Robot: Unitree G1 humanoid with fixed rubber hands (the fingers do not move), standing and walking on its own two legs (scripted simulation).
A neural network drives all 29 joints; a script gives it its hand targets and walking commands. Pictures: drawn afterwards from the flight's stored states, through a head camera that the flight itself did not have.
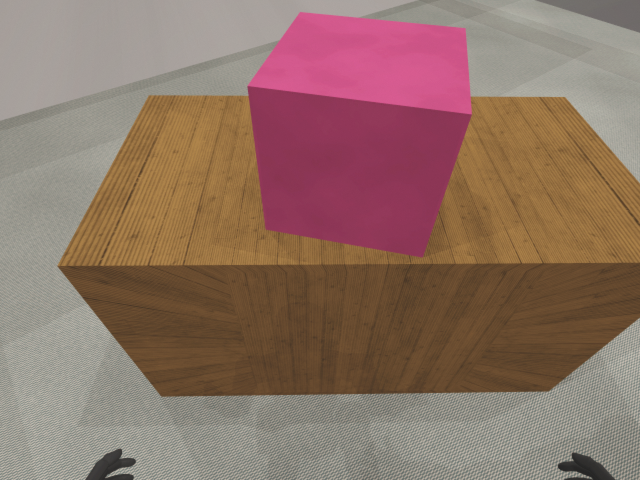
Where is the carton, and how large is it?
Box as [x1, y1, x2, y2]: [247, 12, 471, 257]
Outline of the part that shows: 300,12 247,86 265,228 422,257 471,115 465,28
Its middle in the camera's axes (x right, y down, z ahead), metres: +0.08 -0.19 +0.73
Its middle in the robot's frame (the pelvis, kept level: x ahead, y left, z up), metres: +0.68 -0.06 +0.05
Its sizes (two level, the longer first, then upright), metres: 0.306 0.296 0.297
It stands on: a pedestal, 0.66 m high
